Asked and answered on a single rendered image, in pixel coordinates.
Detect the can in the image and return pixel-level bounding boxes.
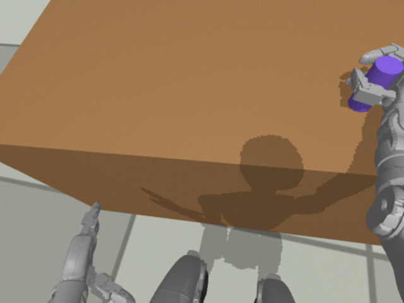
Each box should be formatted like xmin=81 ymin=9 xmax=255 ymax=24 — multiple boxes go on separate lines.
xmin=348 ymin=56 xmax=404 ymax=112

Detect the right robot hand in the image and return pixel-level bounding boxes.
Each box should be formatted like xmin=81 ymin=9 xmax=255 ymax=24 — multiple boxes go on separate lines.
xmin=345 ymin=43 xmax=404 ymax=113

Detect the left robot hand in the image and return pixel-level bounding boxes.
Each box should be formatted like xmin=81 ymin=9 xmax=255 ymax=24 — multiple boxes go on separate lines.
xmin=60 ymin=201 xmax=136 ymax=303

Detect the right robot arm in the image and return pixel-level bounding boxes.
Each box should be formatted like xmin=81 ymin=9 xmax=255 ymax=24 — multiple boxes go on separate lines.
xmin=365 ymin=102 xmax=404 ymax=303

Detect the left robot arm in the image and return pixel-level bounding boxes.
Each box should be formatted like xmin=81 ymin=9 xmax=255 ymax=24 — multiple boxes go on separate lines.
xmin=48 ymin=280 xmax=88 ymax=303

